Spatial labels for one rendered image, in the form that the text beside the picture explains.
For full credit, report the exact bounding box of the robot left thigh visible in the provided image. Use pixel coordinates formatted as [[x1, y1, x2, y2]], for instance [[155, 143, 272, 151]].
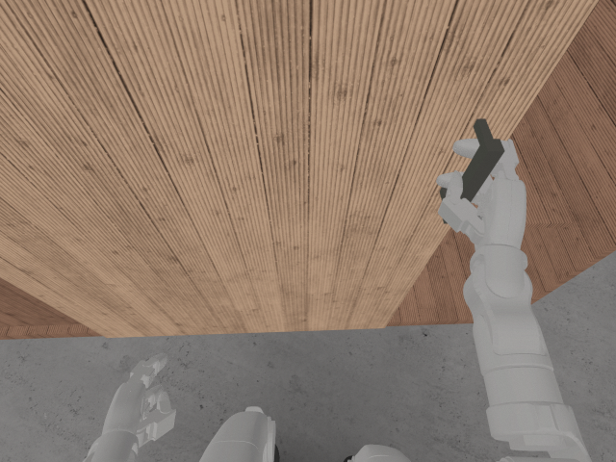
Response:
[[199, 411, 275, 462]]

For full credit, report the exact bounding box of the wardrobe door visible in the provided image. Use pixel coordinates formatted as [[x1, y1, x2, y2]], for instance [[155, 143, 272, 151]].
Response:
[[0, 278, 81, 327], [0, 0, 600, 338]]

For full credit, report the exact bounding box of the right robot forearm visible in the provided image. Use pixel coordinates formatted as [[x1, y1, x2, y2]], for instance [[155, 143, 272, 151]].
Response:
[[463, 244, 592, 462]]

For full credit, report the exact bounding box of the left robot forearm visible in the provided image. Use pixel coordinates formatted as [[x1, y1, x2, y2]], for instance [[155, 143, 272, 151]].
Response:
[[83, 430, 139, 462]]

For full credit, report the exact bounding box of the robot right hand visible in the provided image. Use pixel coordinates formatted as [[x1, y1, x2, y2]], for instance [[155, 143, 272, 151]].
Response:
[[436, 139, 526, 251]]

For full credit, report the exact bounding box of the robot left hand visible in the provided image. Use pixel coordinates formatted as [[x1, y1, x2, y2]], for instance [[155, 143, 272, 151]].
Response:
[[101, 353, 176, 448]]

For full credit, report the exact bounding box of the handle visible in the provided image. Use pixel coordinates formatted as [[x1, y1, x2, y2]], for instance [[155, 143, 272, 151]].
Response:
[[440, 118, 504, 224]]

